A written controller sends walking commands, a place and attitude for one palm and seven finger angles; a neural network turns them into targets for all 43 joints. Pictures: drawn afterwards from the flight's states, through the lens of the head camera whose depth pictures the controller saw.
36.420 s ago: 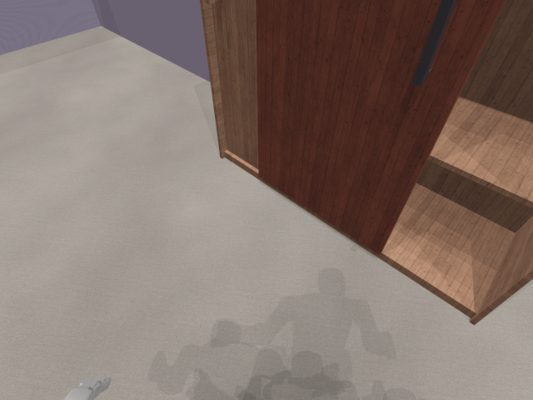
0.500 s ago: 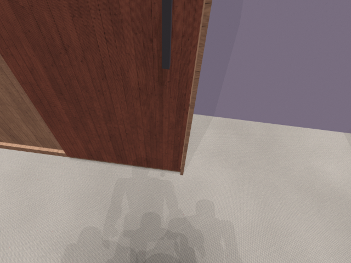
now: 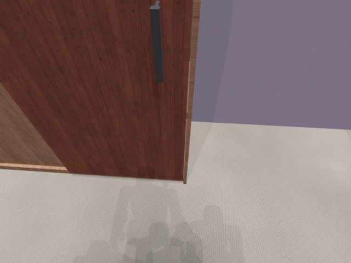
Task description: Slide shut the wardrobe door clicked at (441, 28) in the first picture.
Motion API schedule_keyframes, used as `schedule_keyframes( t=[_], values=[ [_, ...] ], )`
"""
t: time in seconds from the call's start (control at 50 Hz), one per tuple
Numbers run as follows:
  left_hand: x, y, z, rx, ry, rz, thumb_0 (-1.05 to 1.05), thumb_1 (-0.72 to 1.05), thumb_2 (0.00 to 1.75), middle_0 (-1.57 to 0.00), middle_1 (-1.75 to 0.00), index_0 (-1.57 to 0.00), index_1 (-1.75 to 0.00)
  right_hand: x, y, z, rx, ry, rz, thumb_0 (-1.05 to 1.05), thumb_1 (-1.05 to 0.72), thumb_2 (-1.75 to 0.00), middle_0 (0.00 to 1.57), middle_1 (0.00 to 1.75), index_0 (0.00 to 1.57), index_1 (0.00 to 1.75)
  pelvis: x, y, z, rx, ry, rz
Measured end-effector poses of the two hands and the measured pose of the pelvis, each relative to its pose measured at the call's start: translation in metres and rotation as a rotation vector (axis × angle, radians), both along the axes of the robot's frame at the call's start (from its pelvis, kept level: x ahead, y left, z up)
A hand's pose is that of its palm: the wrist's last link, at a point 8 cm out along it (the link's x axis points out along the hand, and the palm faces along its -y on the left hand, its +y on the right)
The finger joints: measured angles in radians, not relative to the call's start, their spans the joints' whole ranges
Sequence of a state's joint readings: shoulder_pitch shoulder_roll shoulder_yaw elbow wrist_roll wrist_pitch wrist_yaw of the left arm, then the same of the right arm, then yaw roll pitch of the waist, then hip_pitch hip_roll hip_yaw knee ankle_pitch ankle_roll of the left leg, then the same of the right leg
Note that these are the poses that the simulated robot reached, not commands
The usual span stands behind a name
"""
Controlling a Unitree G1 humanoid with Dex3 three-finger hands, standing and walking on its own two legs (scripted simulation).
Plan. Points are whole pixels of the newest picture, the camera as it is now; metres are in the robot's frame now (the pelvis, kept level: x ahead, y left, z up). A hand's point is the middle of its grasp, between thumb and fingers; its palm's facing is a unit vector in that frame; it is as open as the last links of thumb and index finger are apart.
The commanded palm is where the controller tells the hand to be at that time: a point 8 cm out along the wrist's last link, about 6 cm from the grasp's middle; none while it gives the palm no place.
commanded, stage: let the arm hang, fingers relaxed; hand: left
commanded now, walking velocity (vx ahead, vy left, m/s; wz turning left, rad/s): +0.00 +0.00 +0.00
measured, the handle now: (158, 44) +0.66 +0.08 +0.17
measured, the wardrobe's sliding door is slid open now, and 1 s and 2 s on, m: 0.00 0.00 0.00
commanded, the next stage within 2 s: look to check the result in 0.16 s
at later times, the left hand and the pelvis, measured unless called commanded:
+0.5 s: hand out of the picture +0.03 +0.16 -0.17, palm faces +0.02 -0.98 -0.20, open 7.3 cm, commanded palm none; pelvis +0.02 -0.01 +0.00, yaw +0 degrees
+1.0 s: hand out of the picture +0.05 +0.16 -0.17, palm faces +0.01 -0.98 -0.20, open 7.3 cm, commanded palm none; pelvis +0.04 -0.01 +0.00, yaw -1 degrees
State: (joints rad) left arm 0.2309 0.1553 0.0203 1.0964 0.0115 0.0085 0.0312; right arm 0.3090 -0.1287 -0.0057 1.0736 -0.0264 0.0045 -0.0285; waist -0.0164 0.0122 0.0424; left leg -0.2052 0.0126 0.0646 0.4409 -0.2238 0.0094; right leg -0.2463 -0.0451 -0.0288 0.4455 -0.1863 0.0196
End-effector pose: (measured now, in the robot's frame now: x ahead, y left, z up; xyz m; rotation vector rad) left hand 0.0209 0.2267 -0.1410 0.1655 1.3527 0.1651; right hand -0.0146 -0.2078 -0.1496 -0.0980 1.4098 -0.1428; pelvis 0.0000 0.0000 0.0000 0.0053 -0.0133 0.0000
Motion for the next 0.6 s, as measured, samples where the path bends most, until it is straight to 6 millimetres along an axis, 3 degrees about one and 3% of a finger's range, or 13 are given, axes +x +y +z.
schedule_keyframes(
  t=[0.6],
  values=[
    [0.005,-0.017,-0.002,-0.021,0.085,0.013,0.01,0.92,0.90,-0.20,-0.30,-0.20,-0.30,0.027,-0.012,0.002,-0.013,0.035,-0.002,0.00,-0.91,-0.90,0.20,0.30,0.20,0.30,0.027,-0.009,0.002,-0.005,0.006,-0.007]
  ],
)
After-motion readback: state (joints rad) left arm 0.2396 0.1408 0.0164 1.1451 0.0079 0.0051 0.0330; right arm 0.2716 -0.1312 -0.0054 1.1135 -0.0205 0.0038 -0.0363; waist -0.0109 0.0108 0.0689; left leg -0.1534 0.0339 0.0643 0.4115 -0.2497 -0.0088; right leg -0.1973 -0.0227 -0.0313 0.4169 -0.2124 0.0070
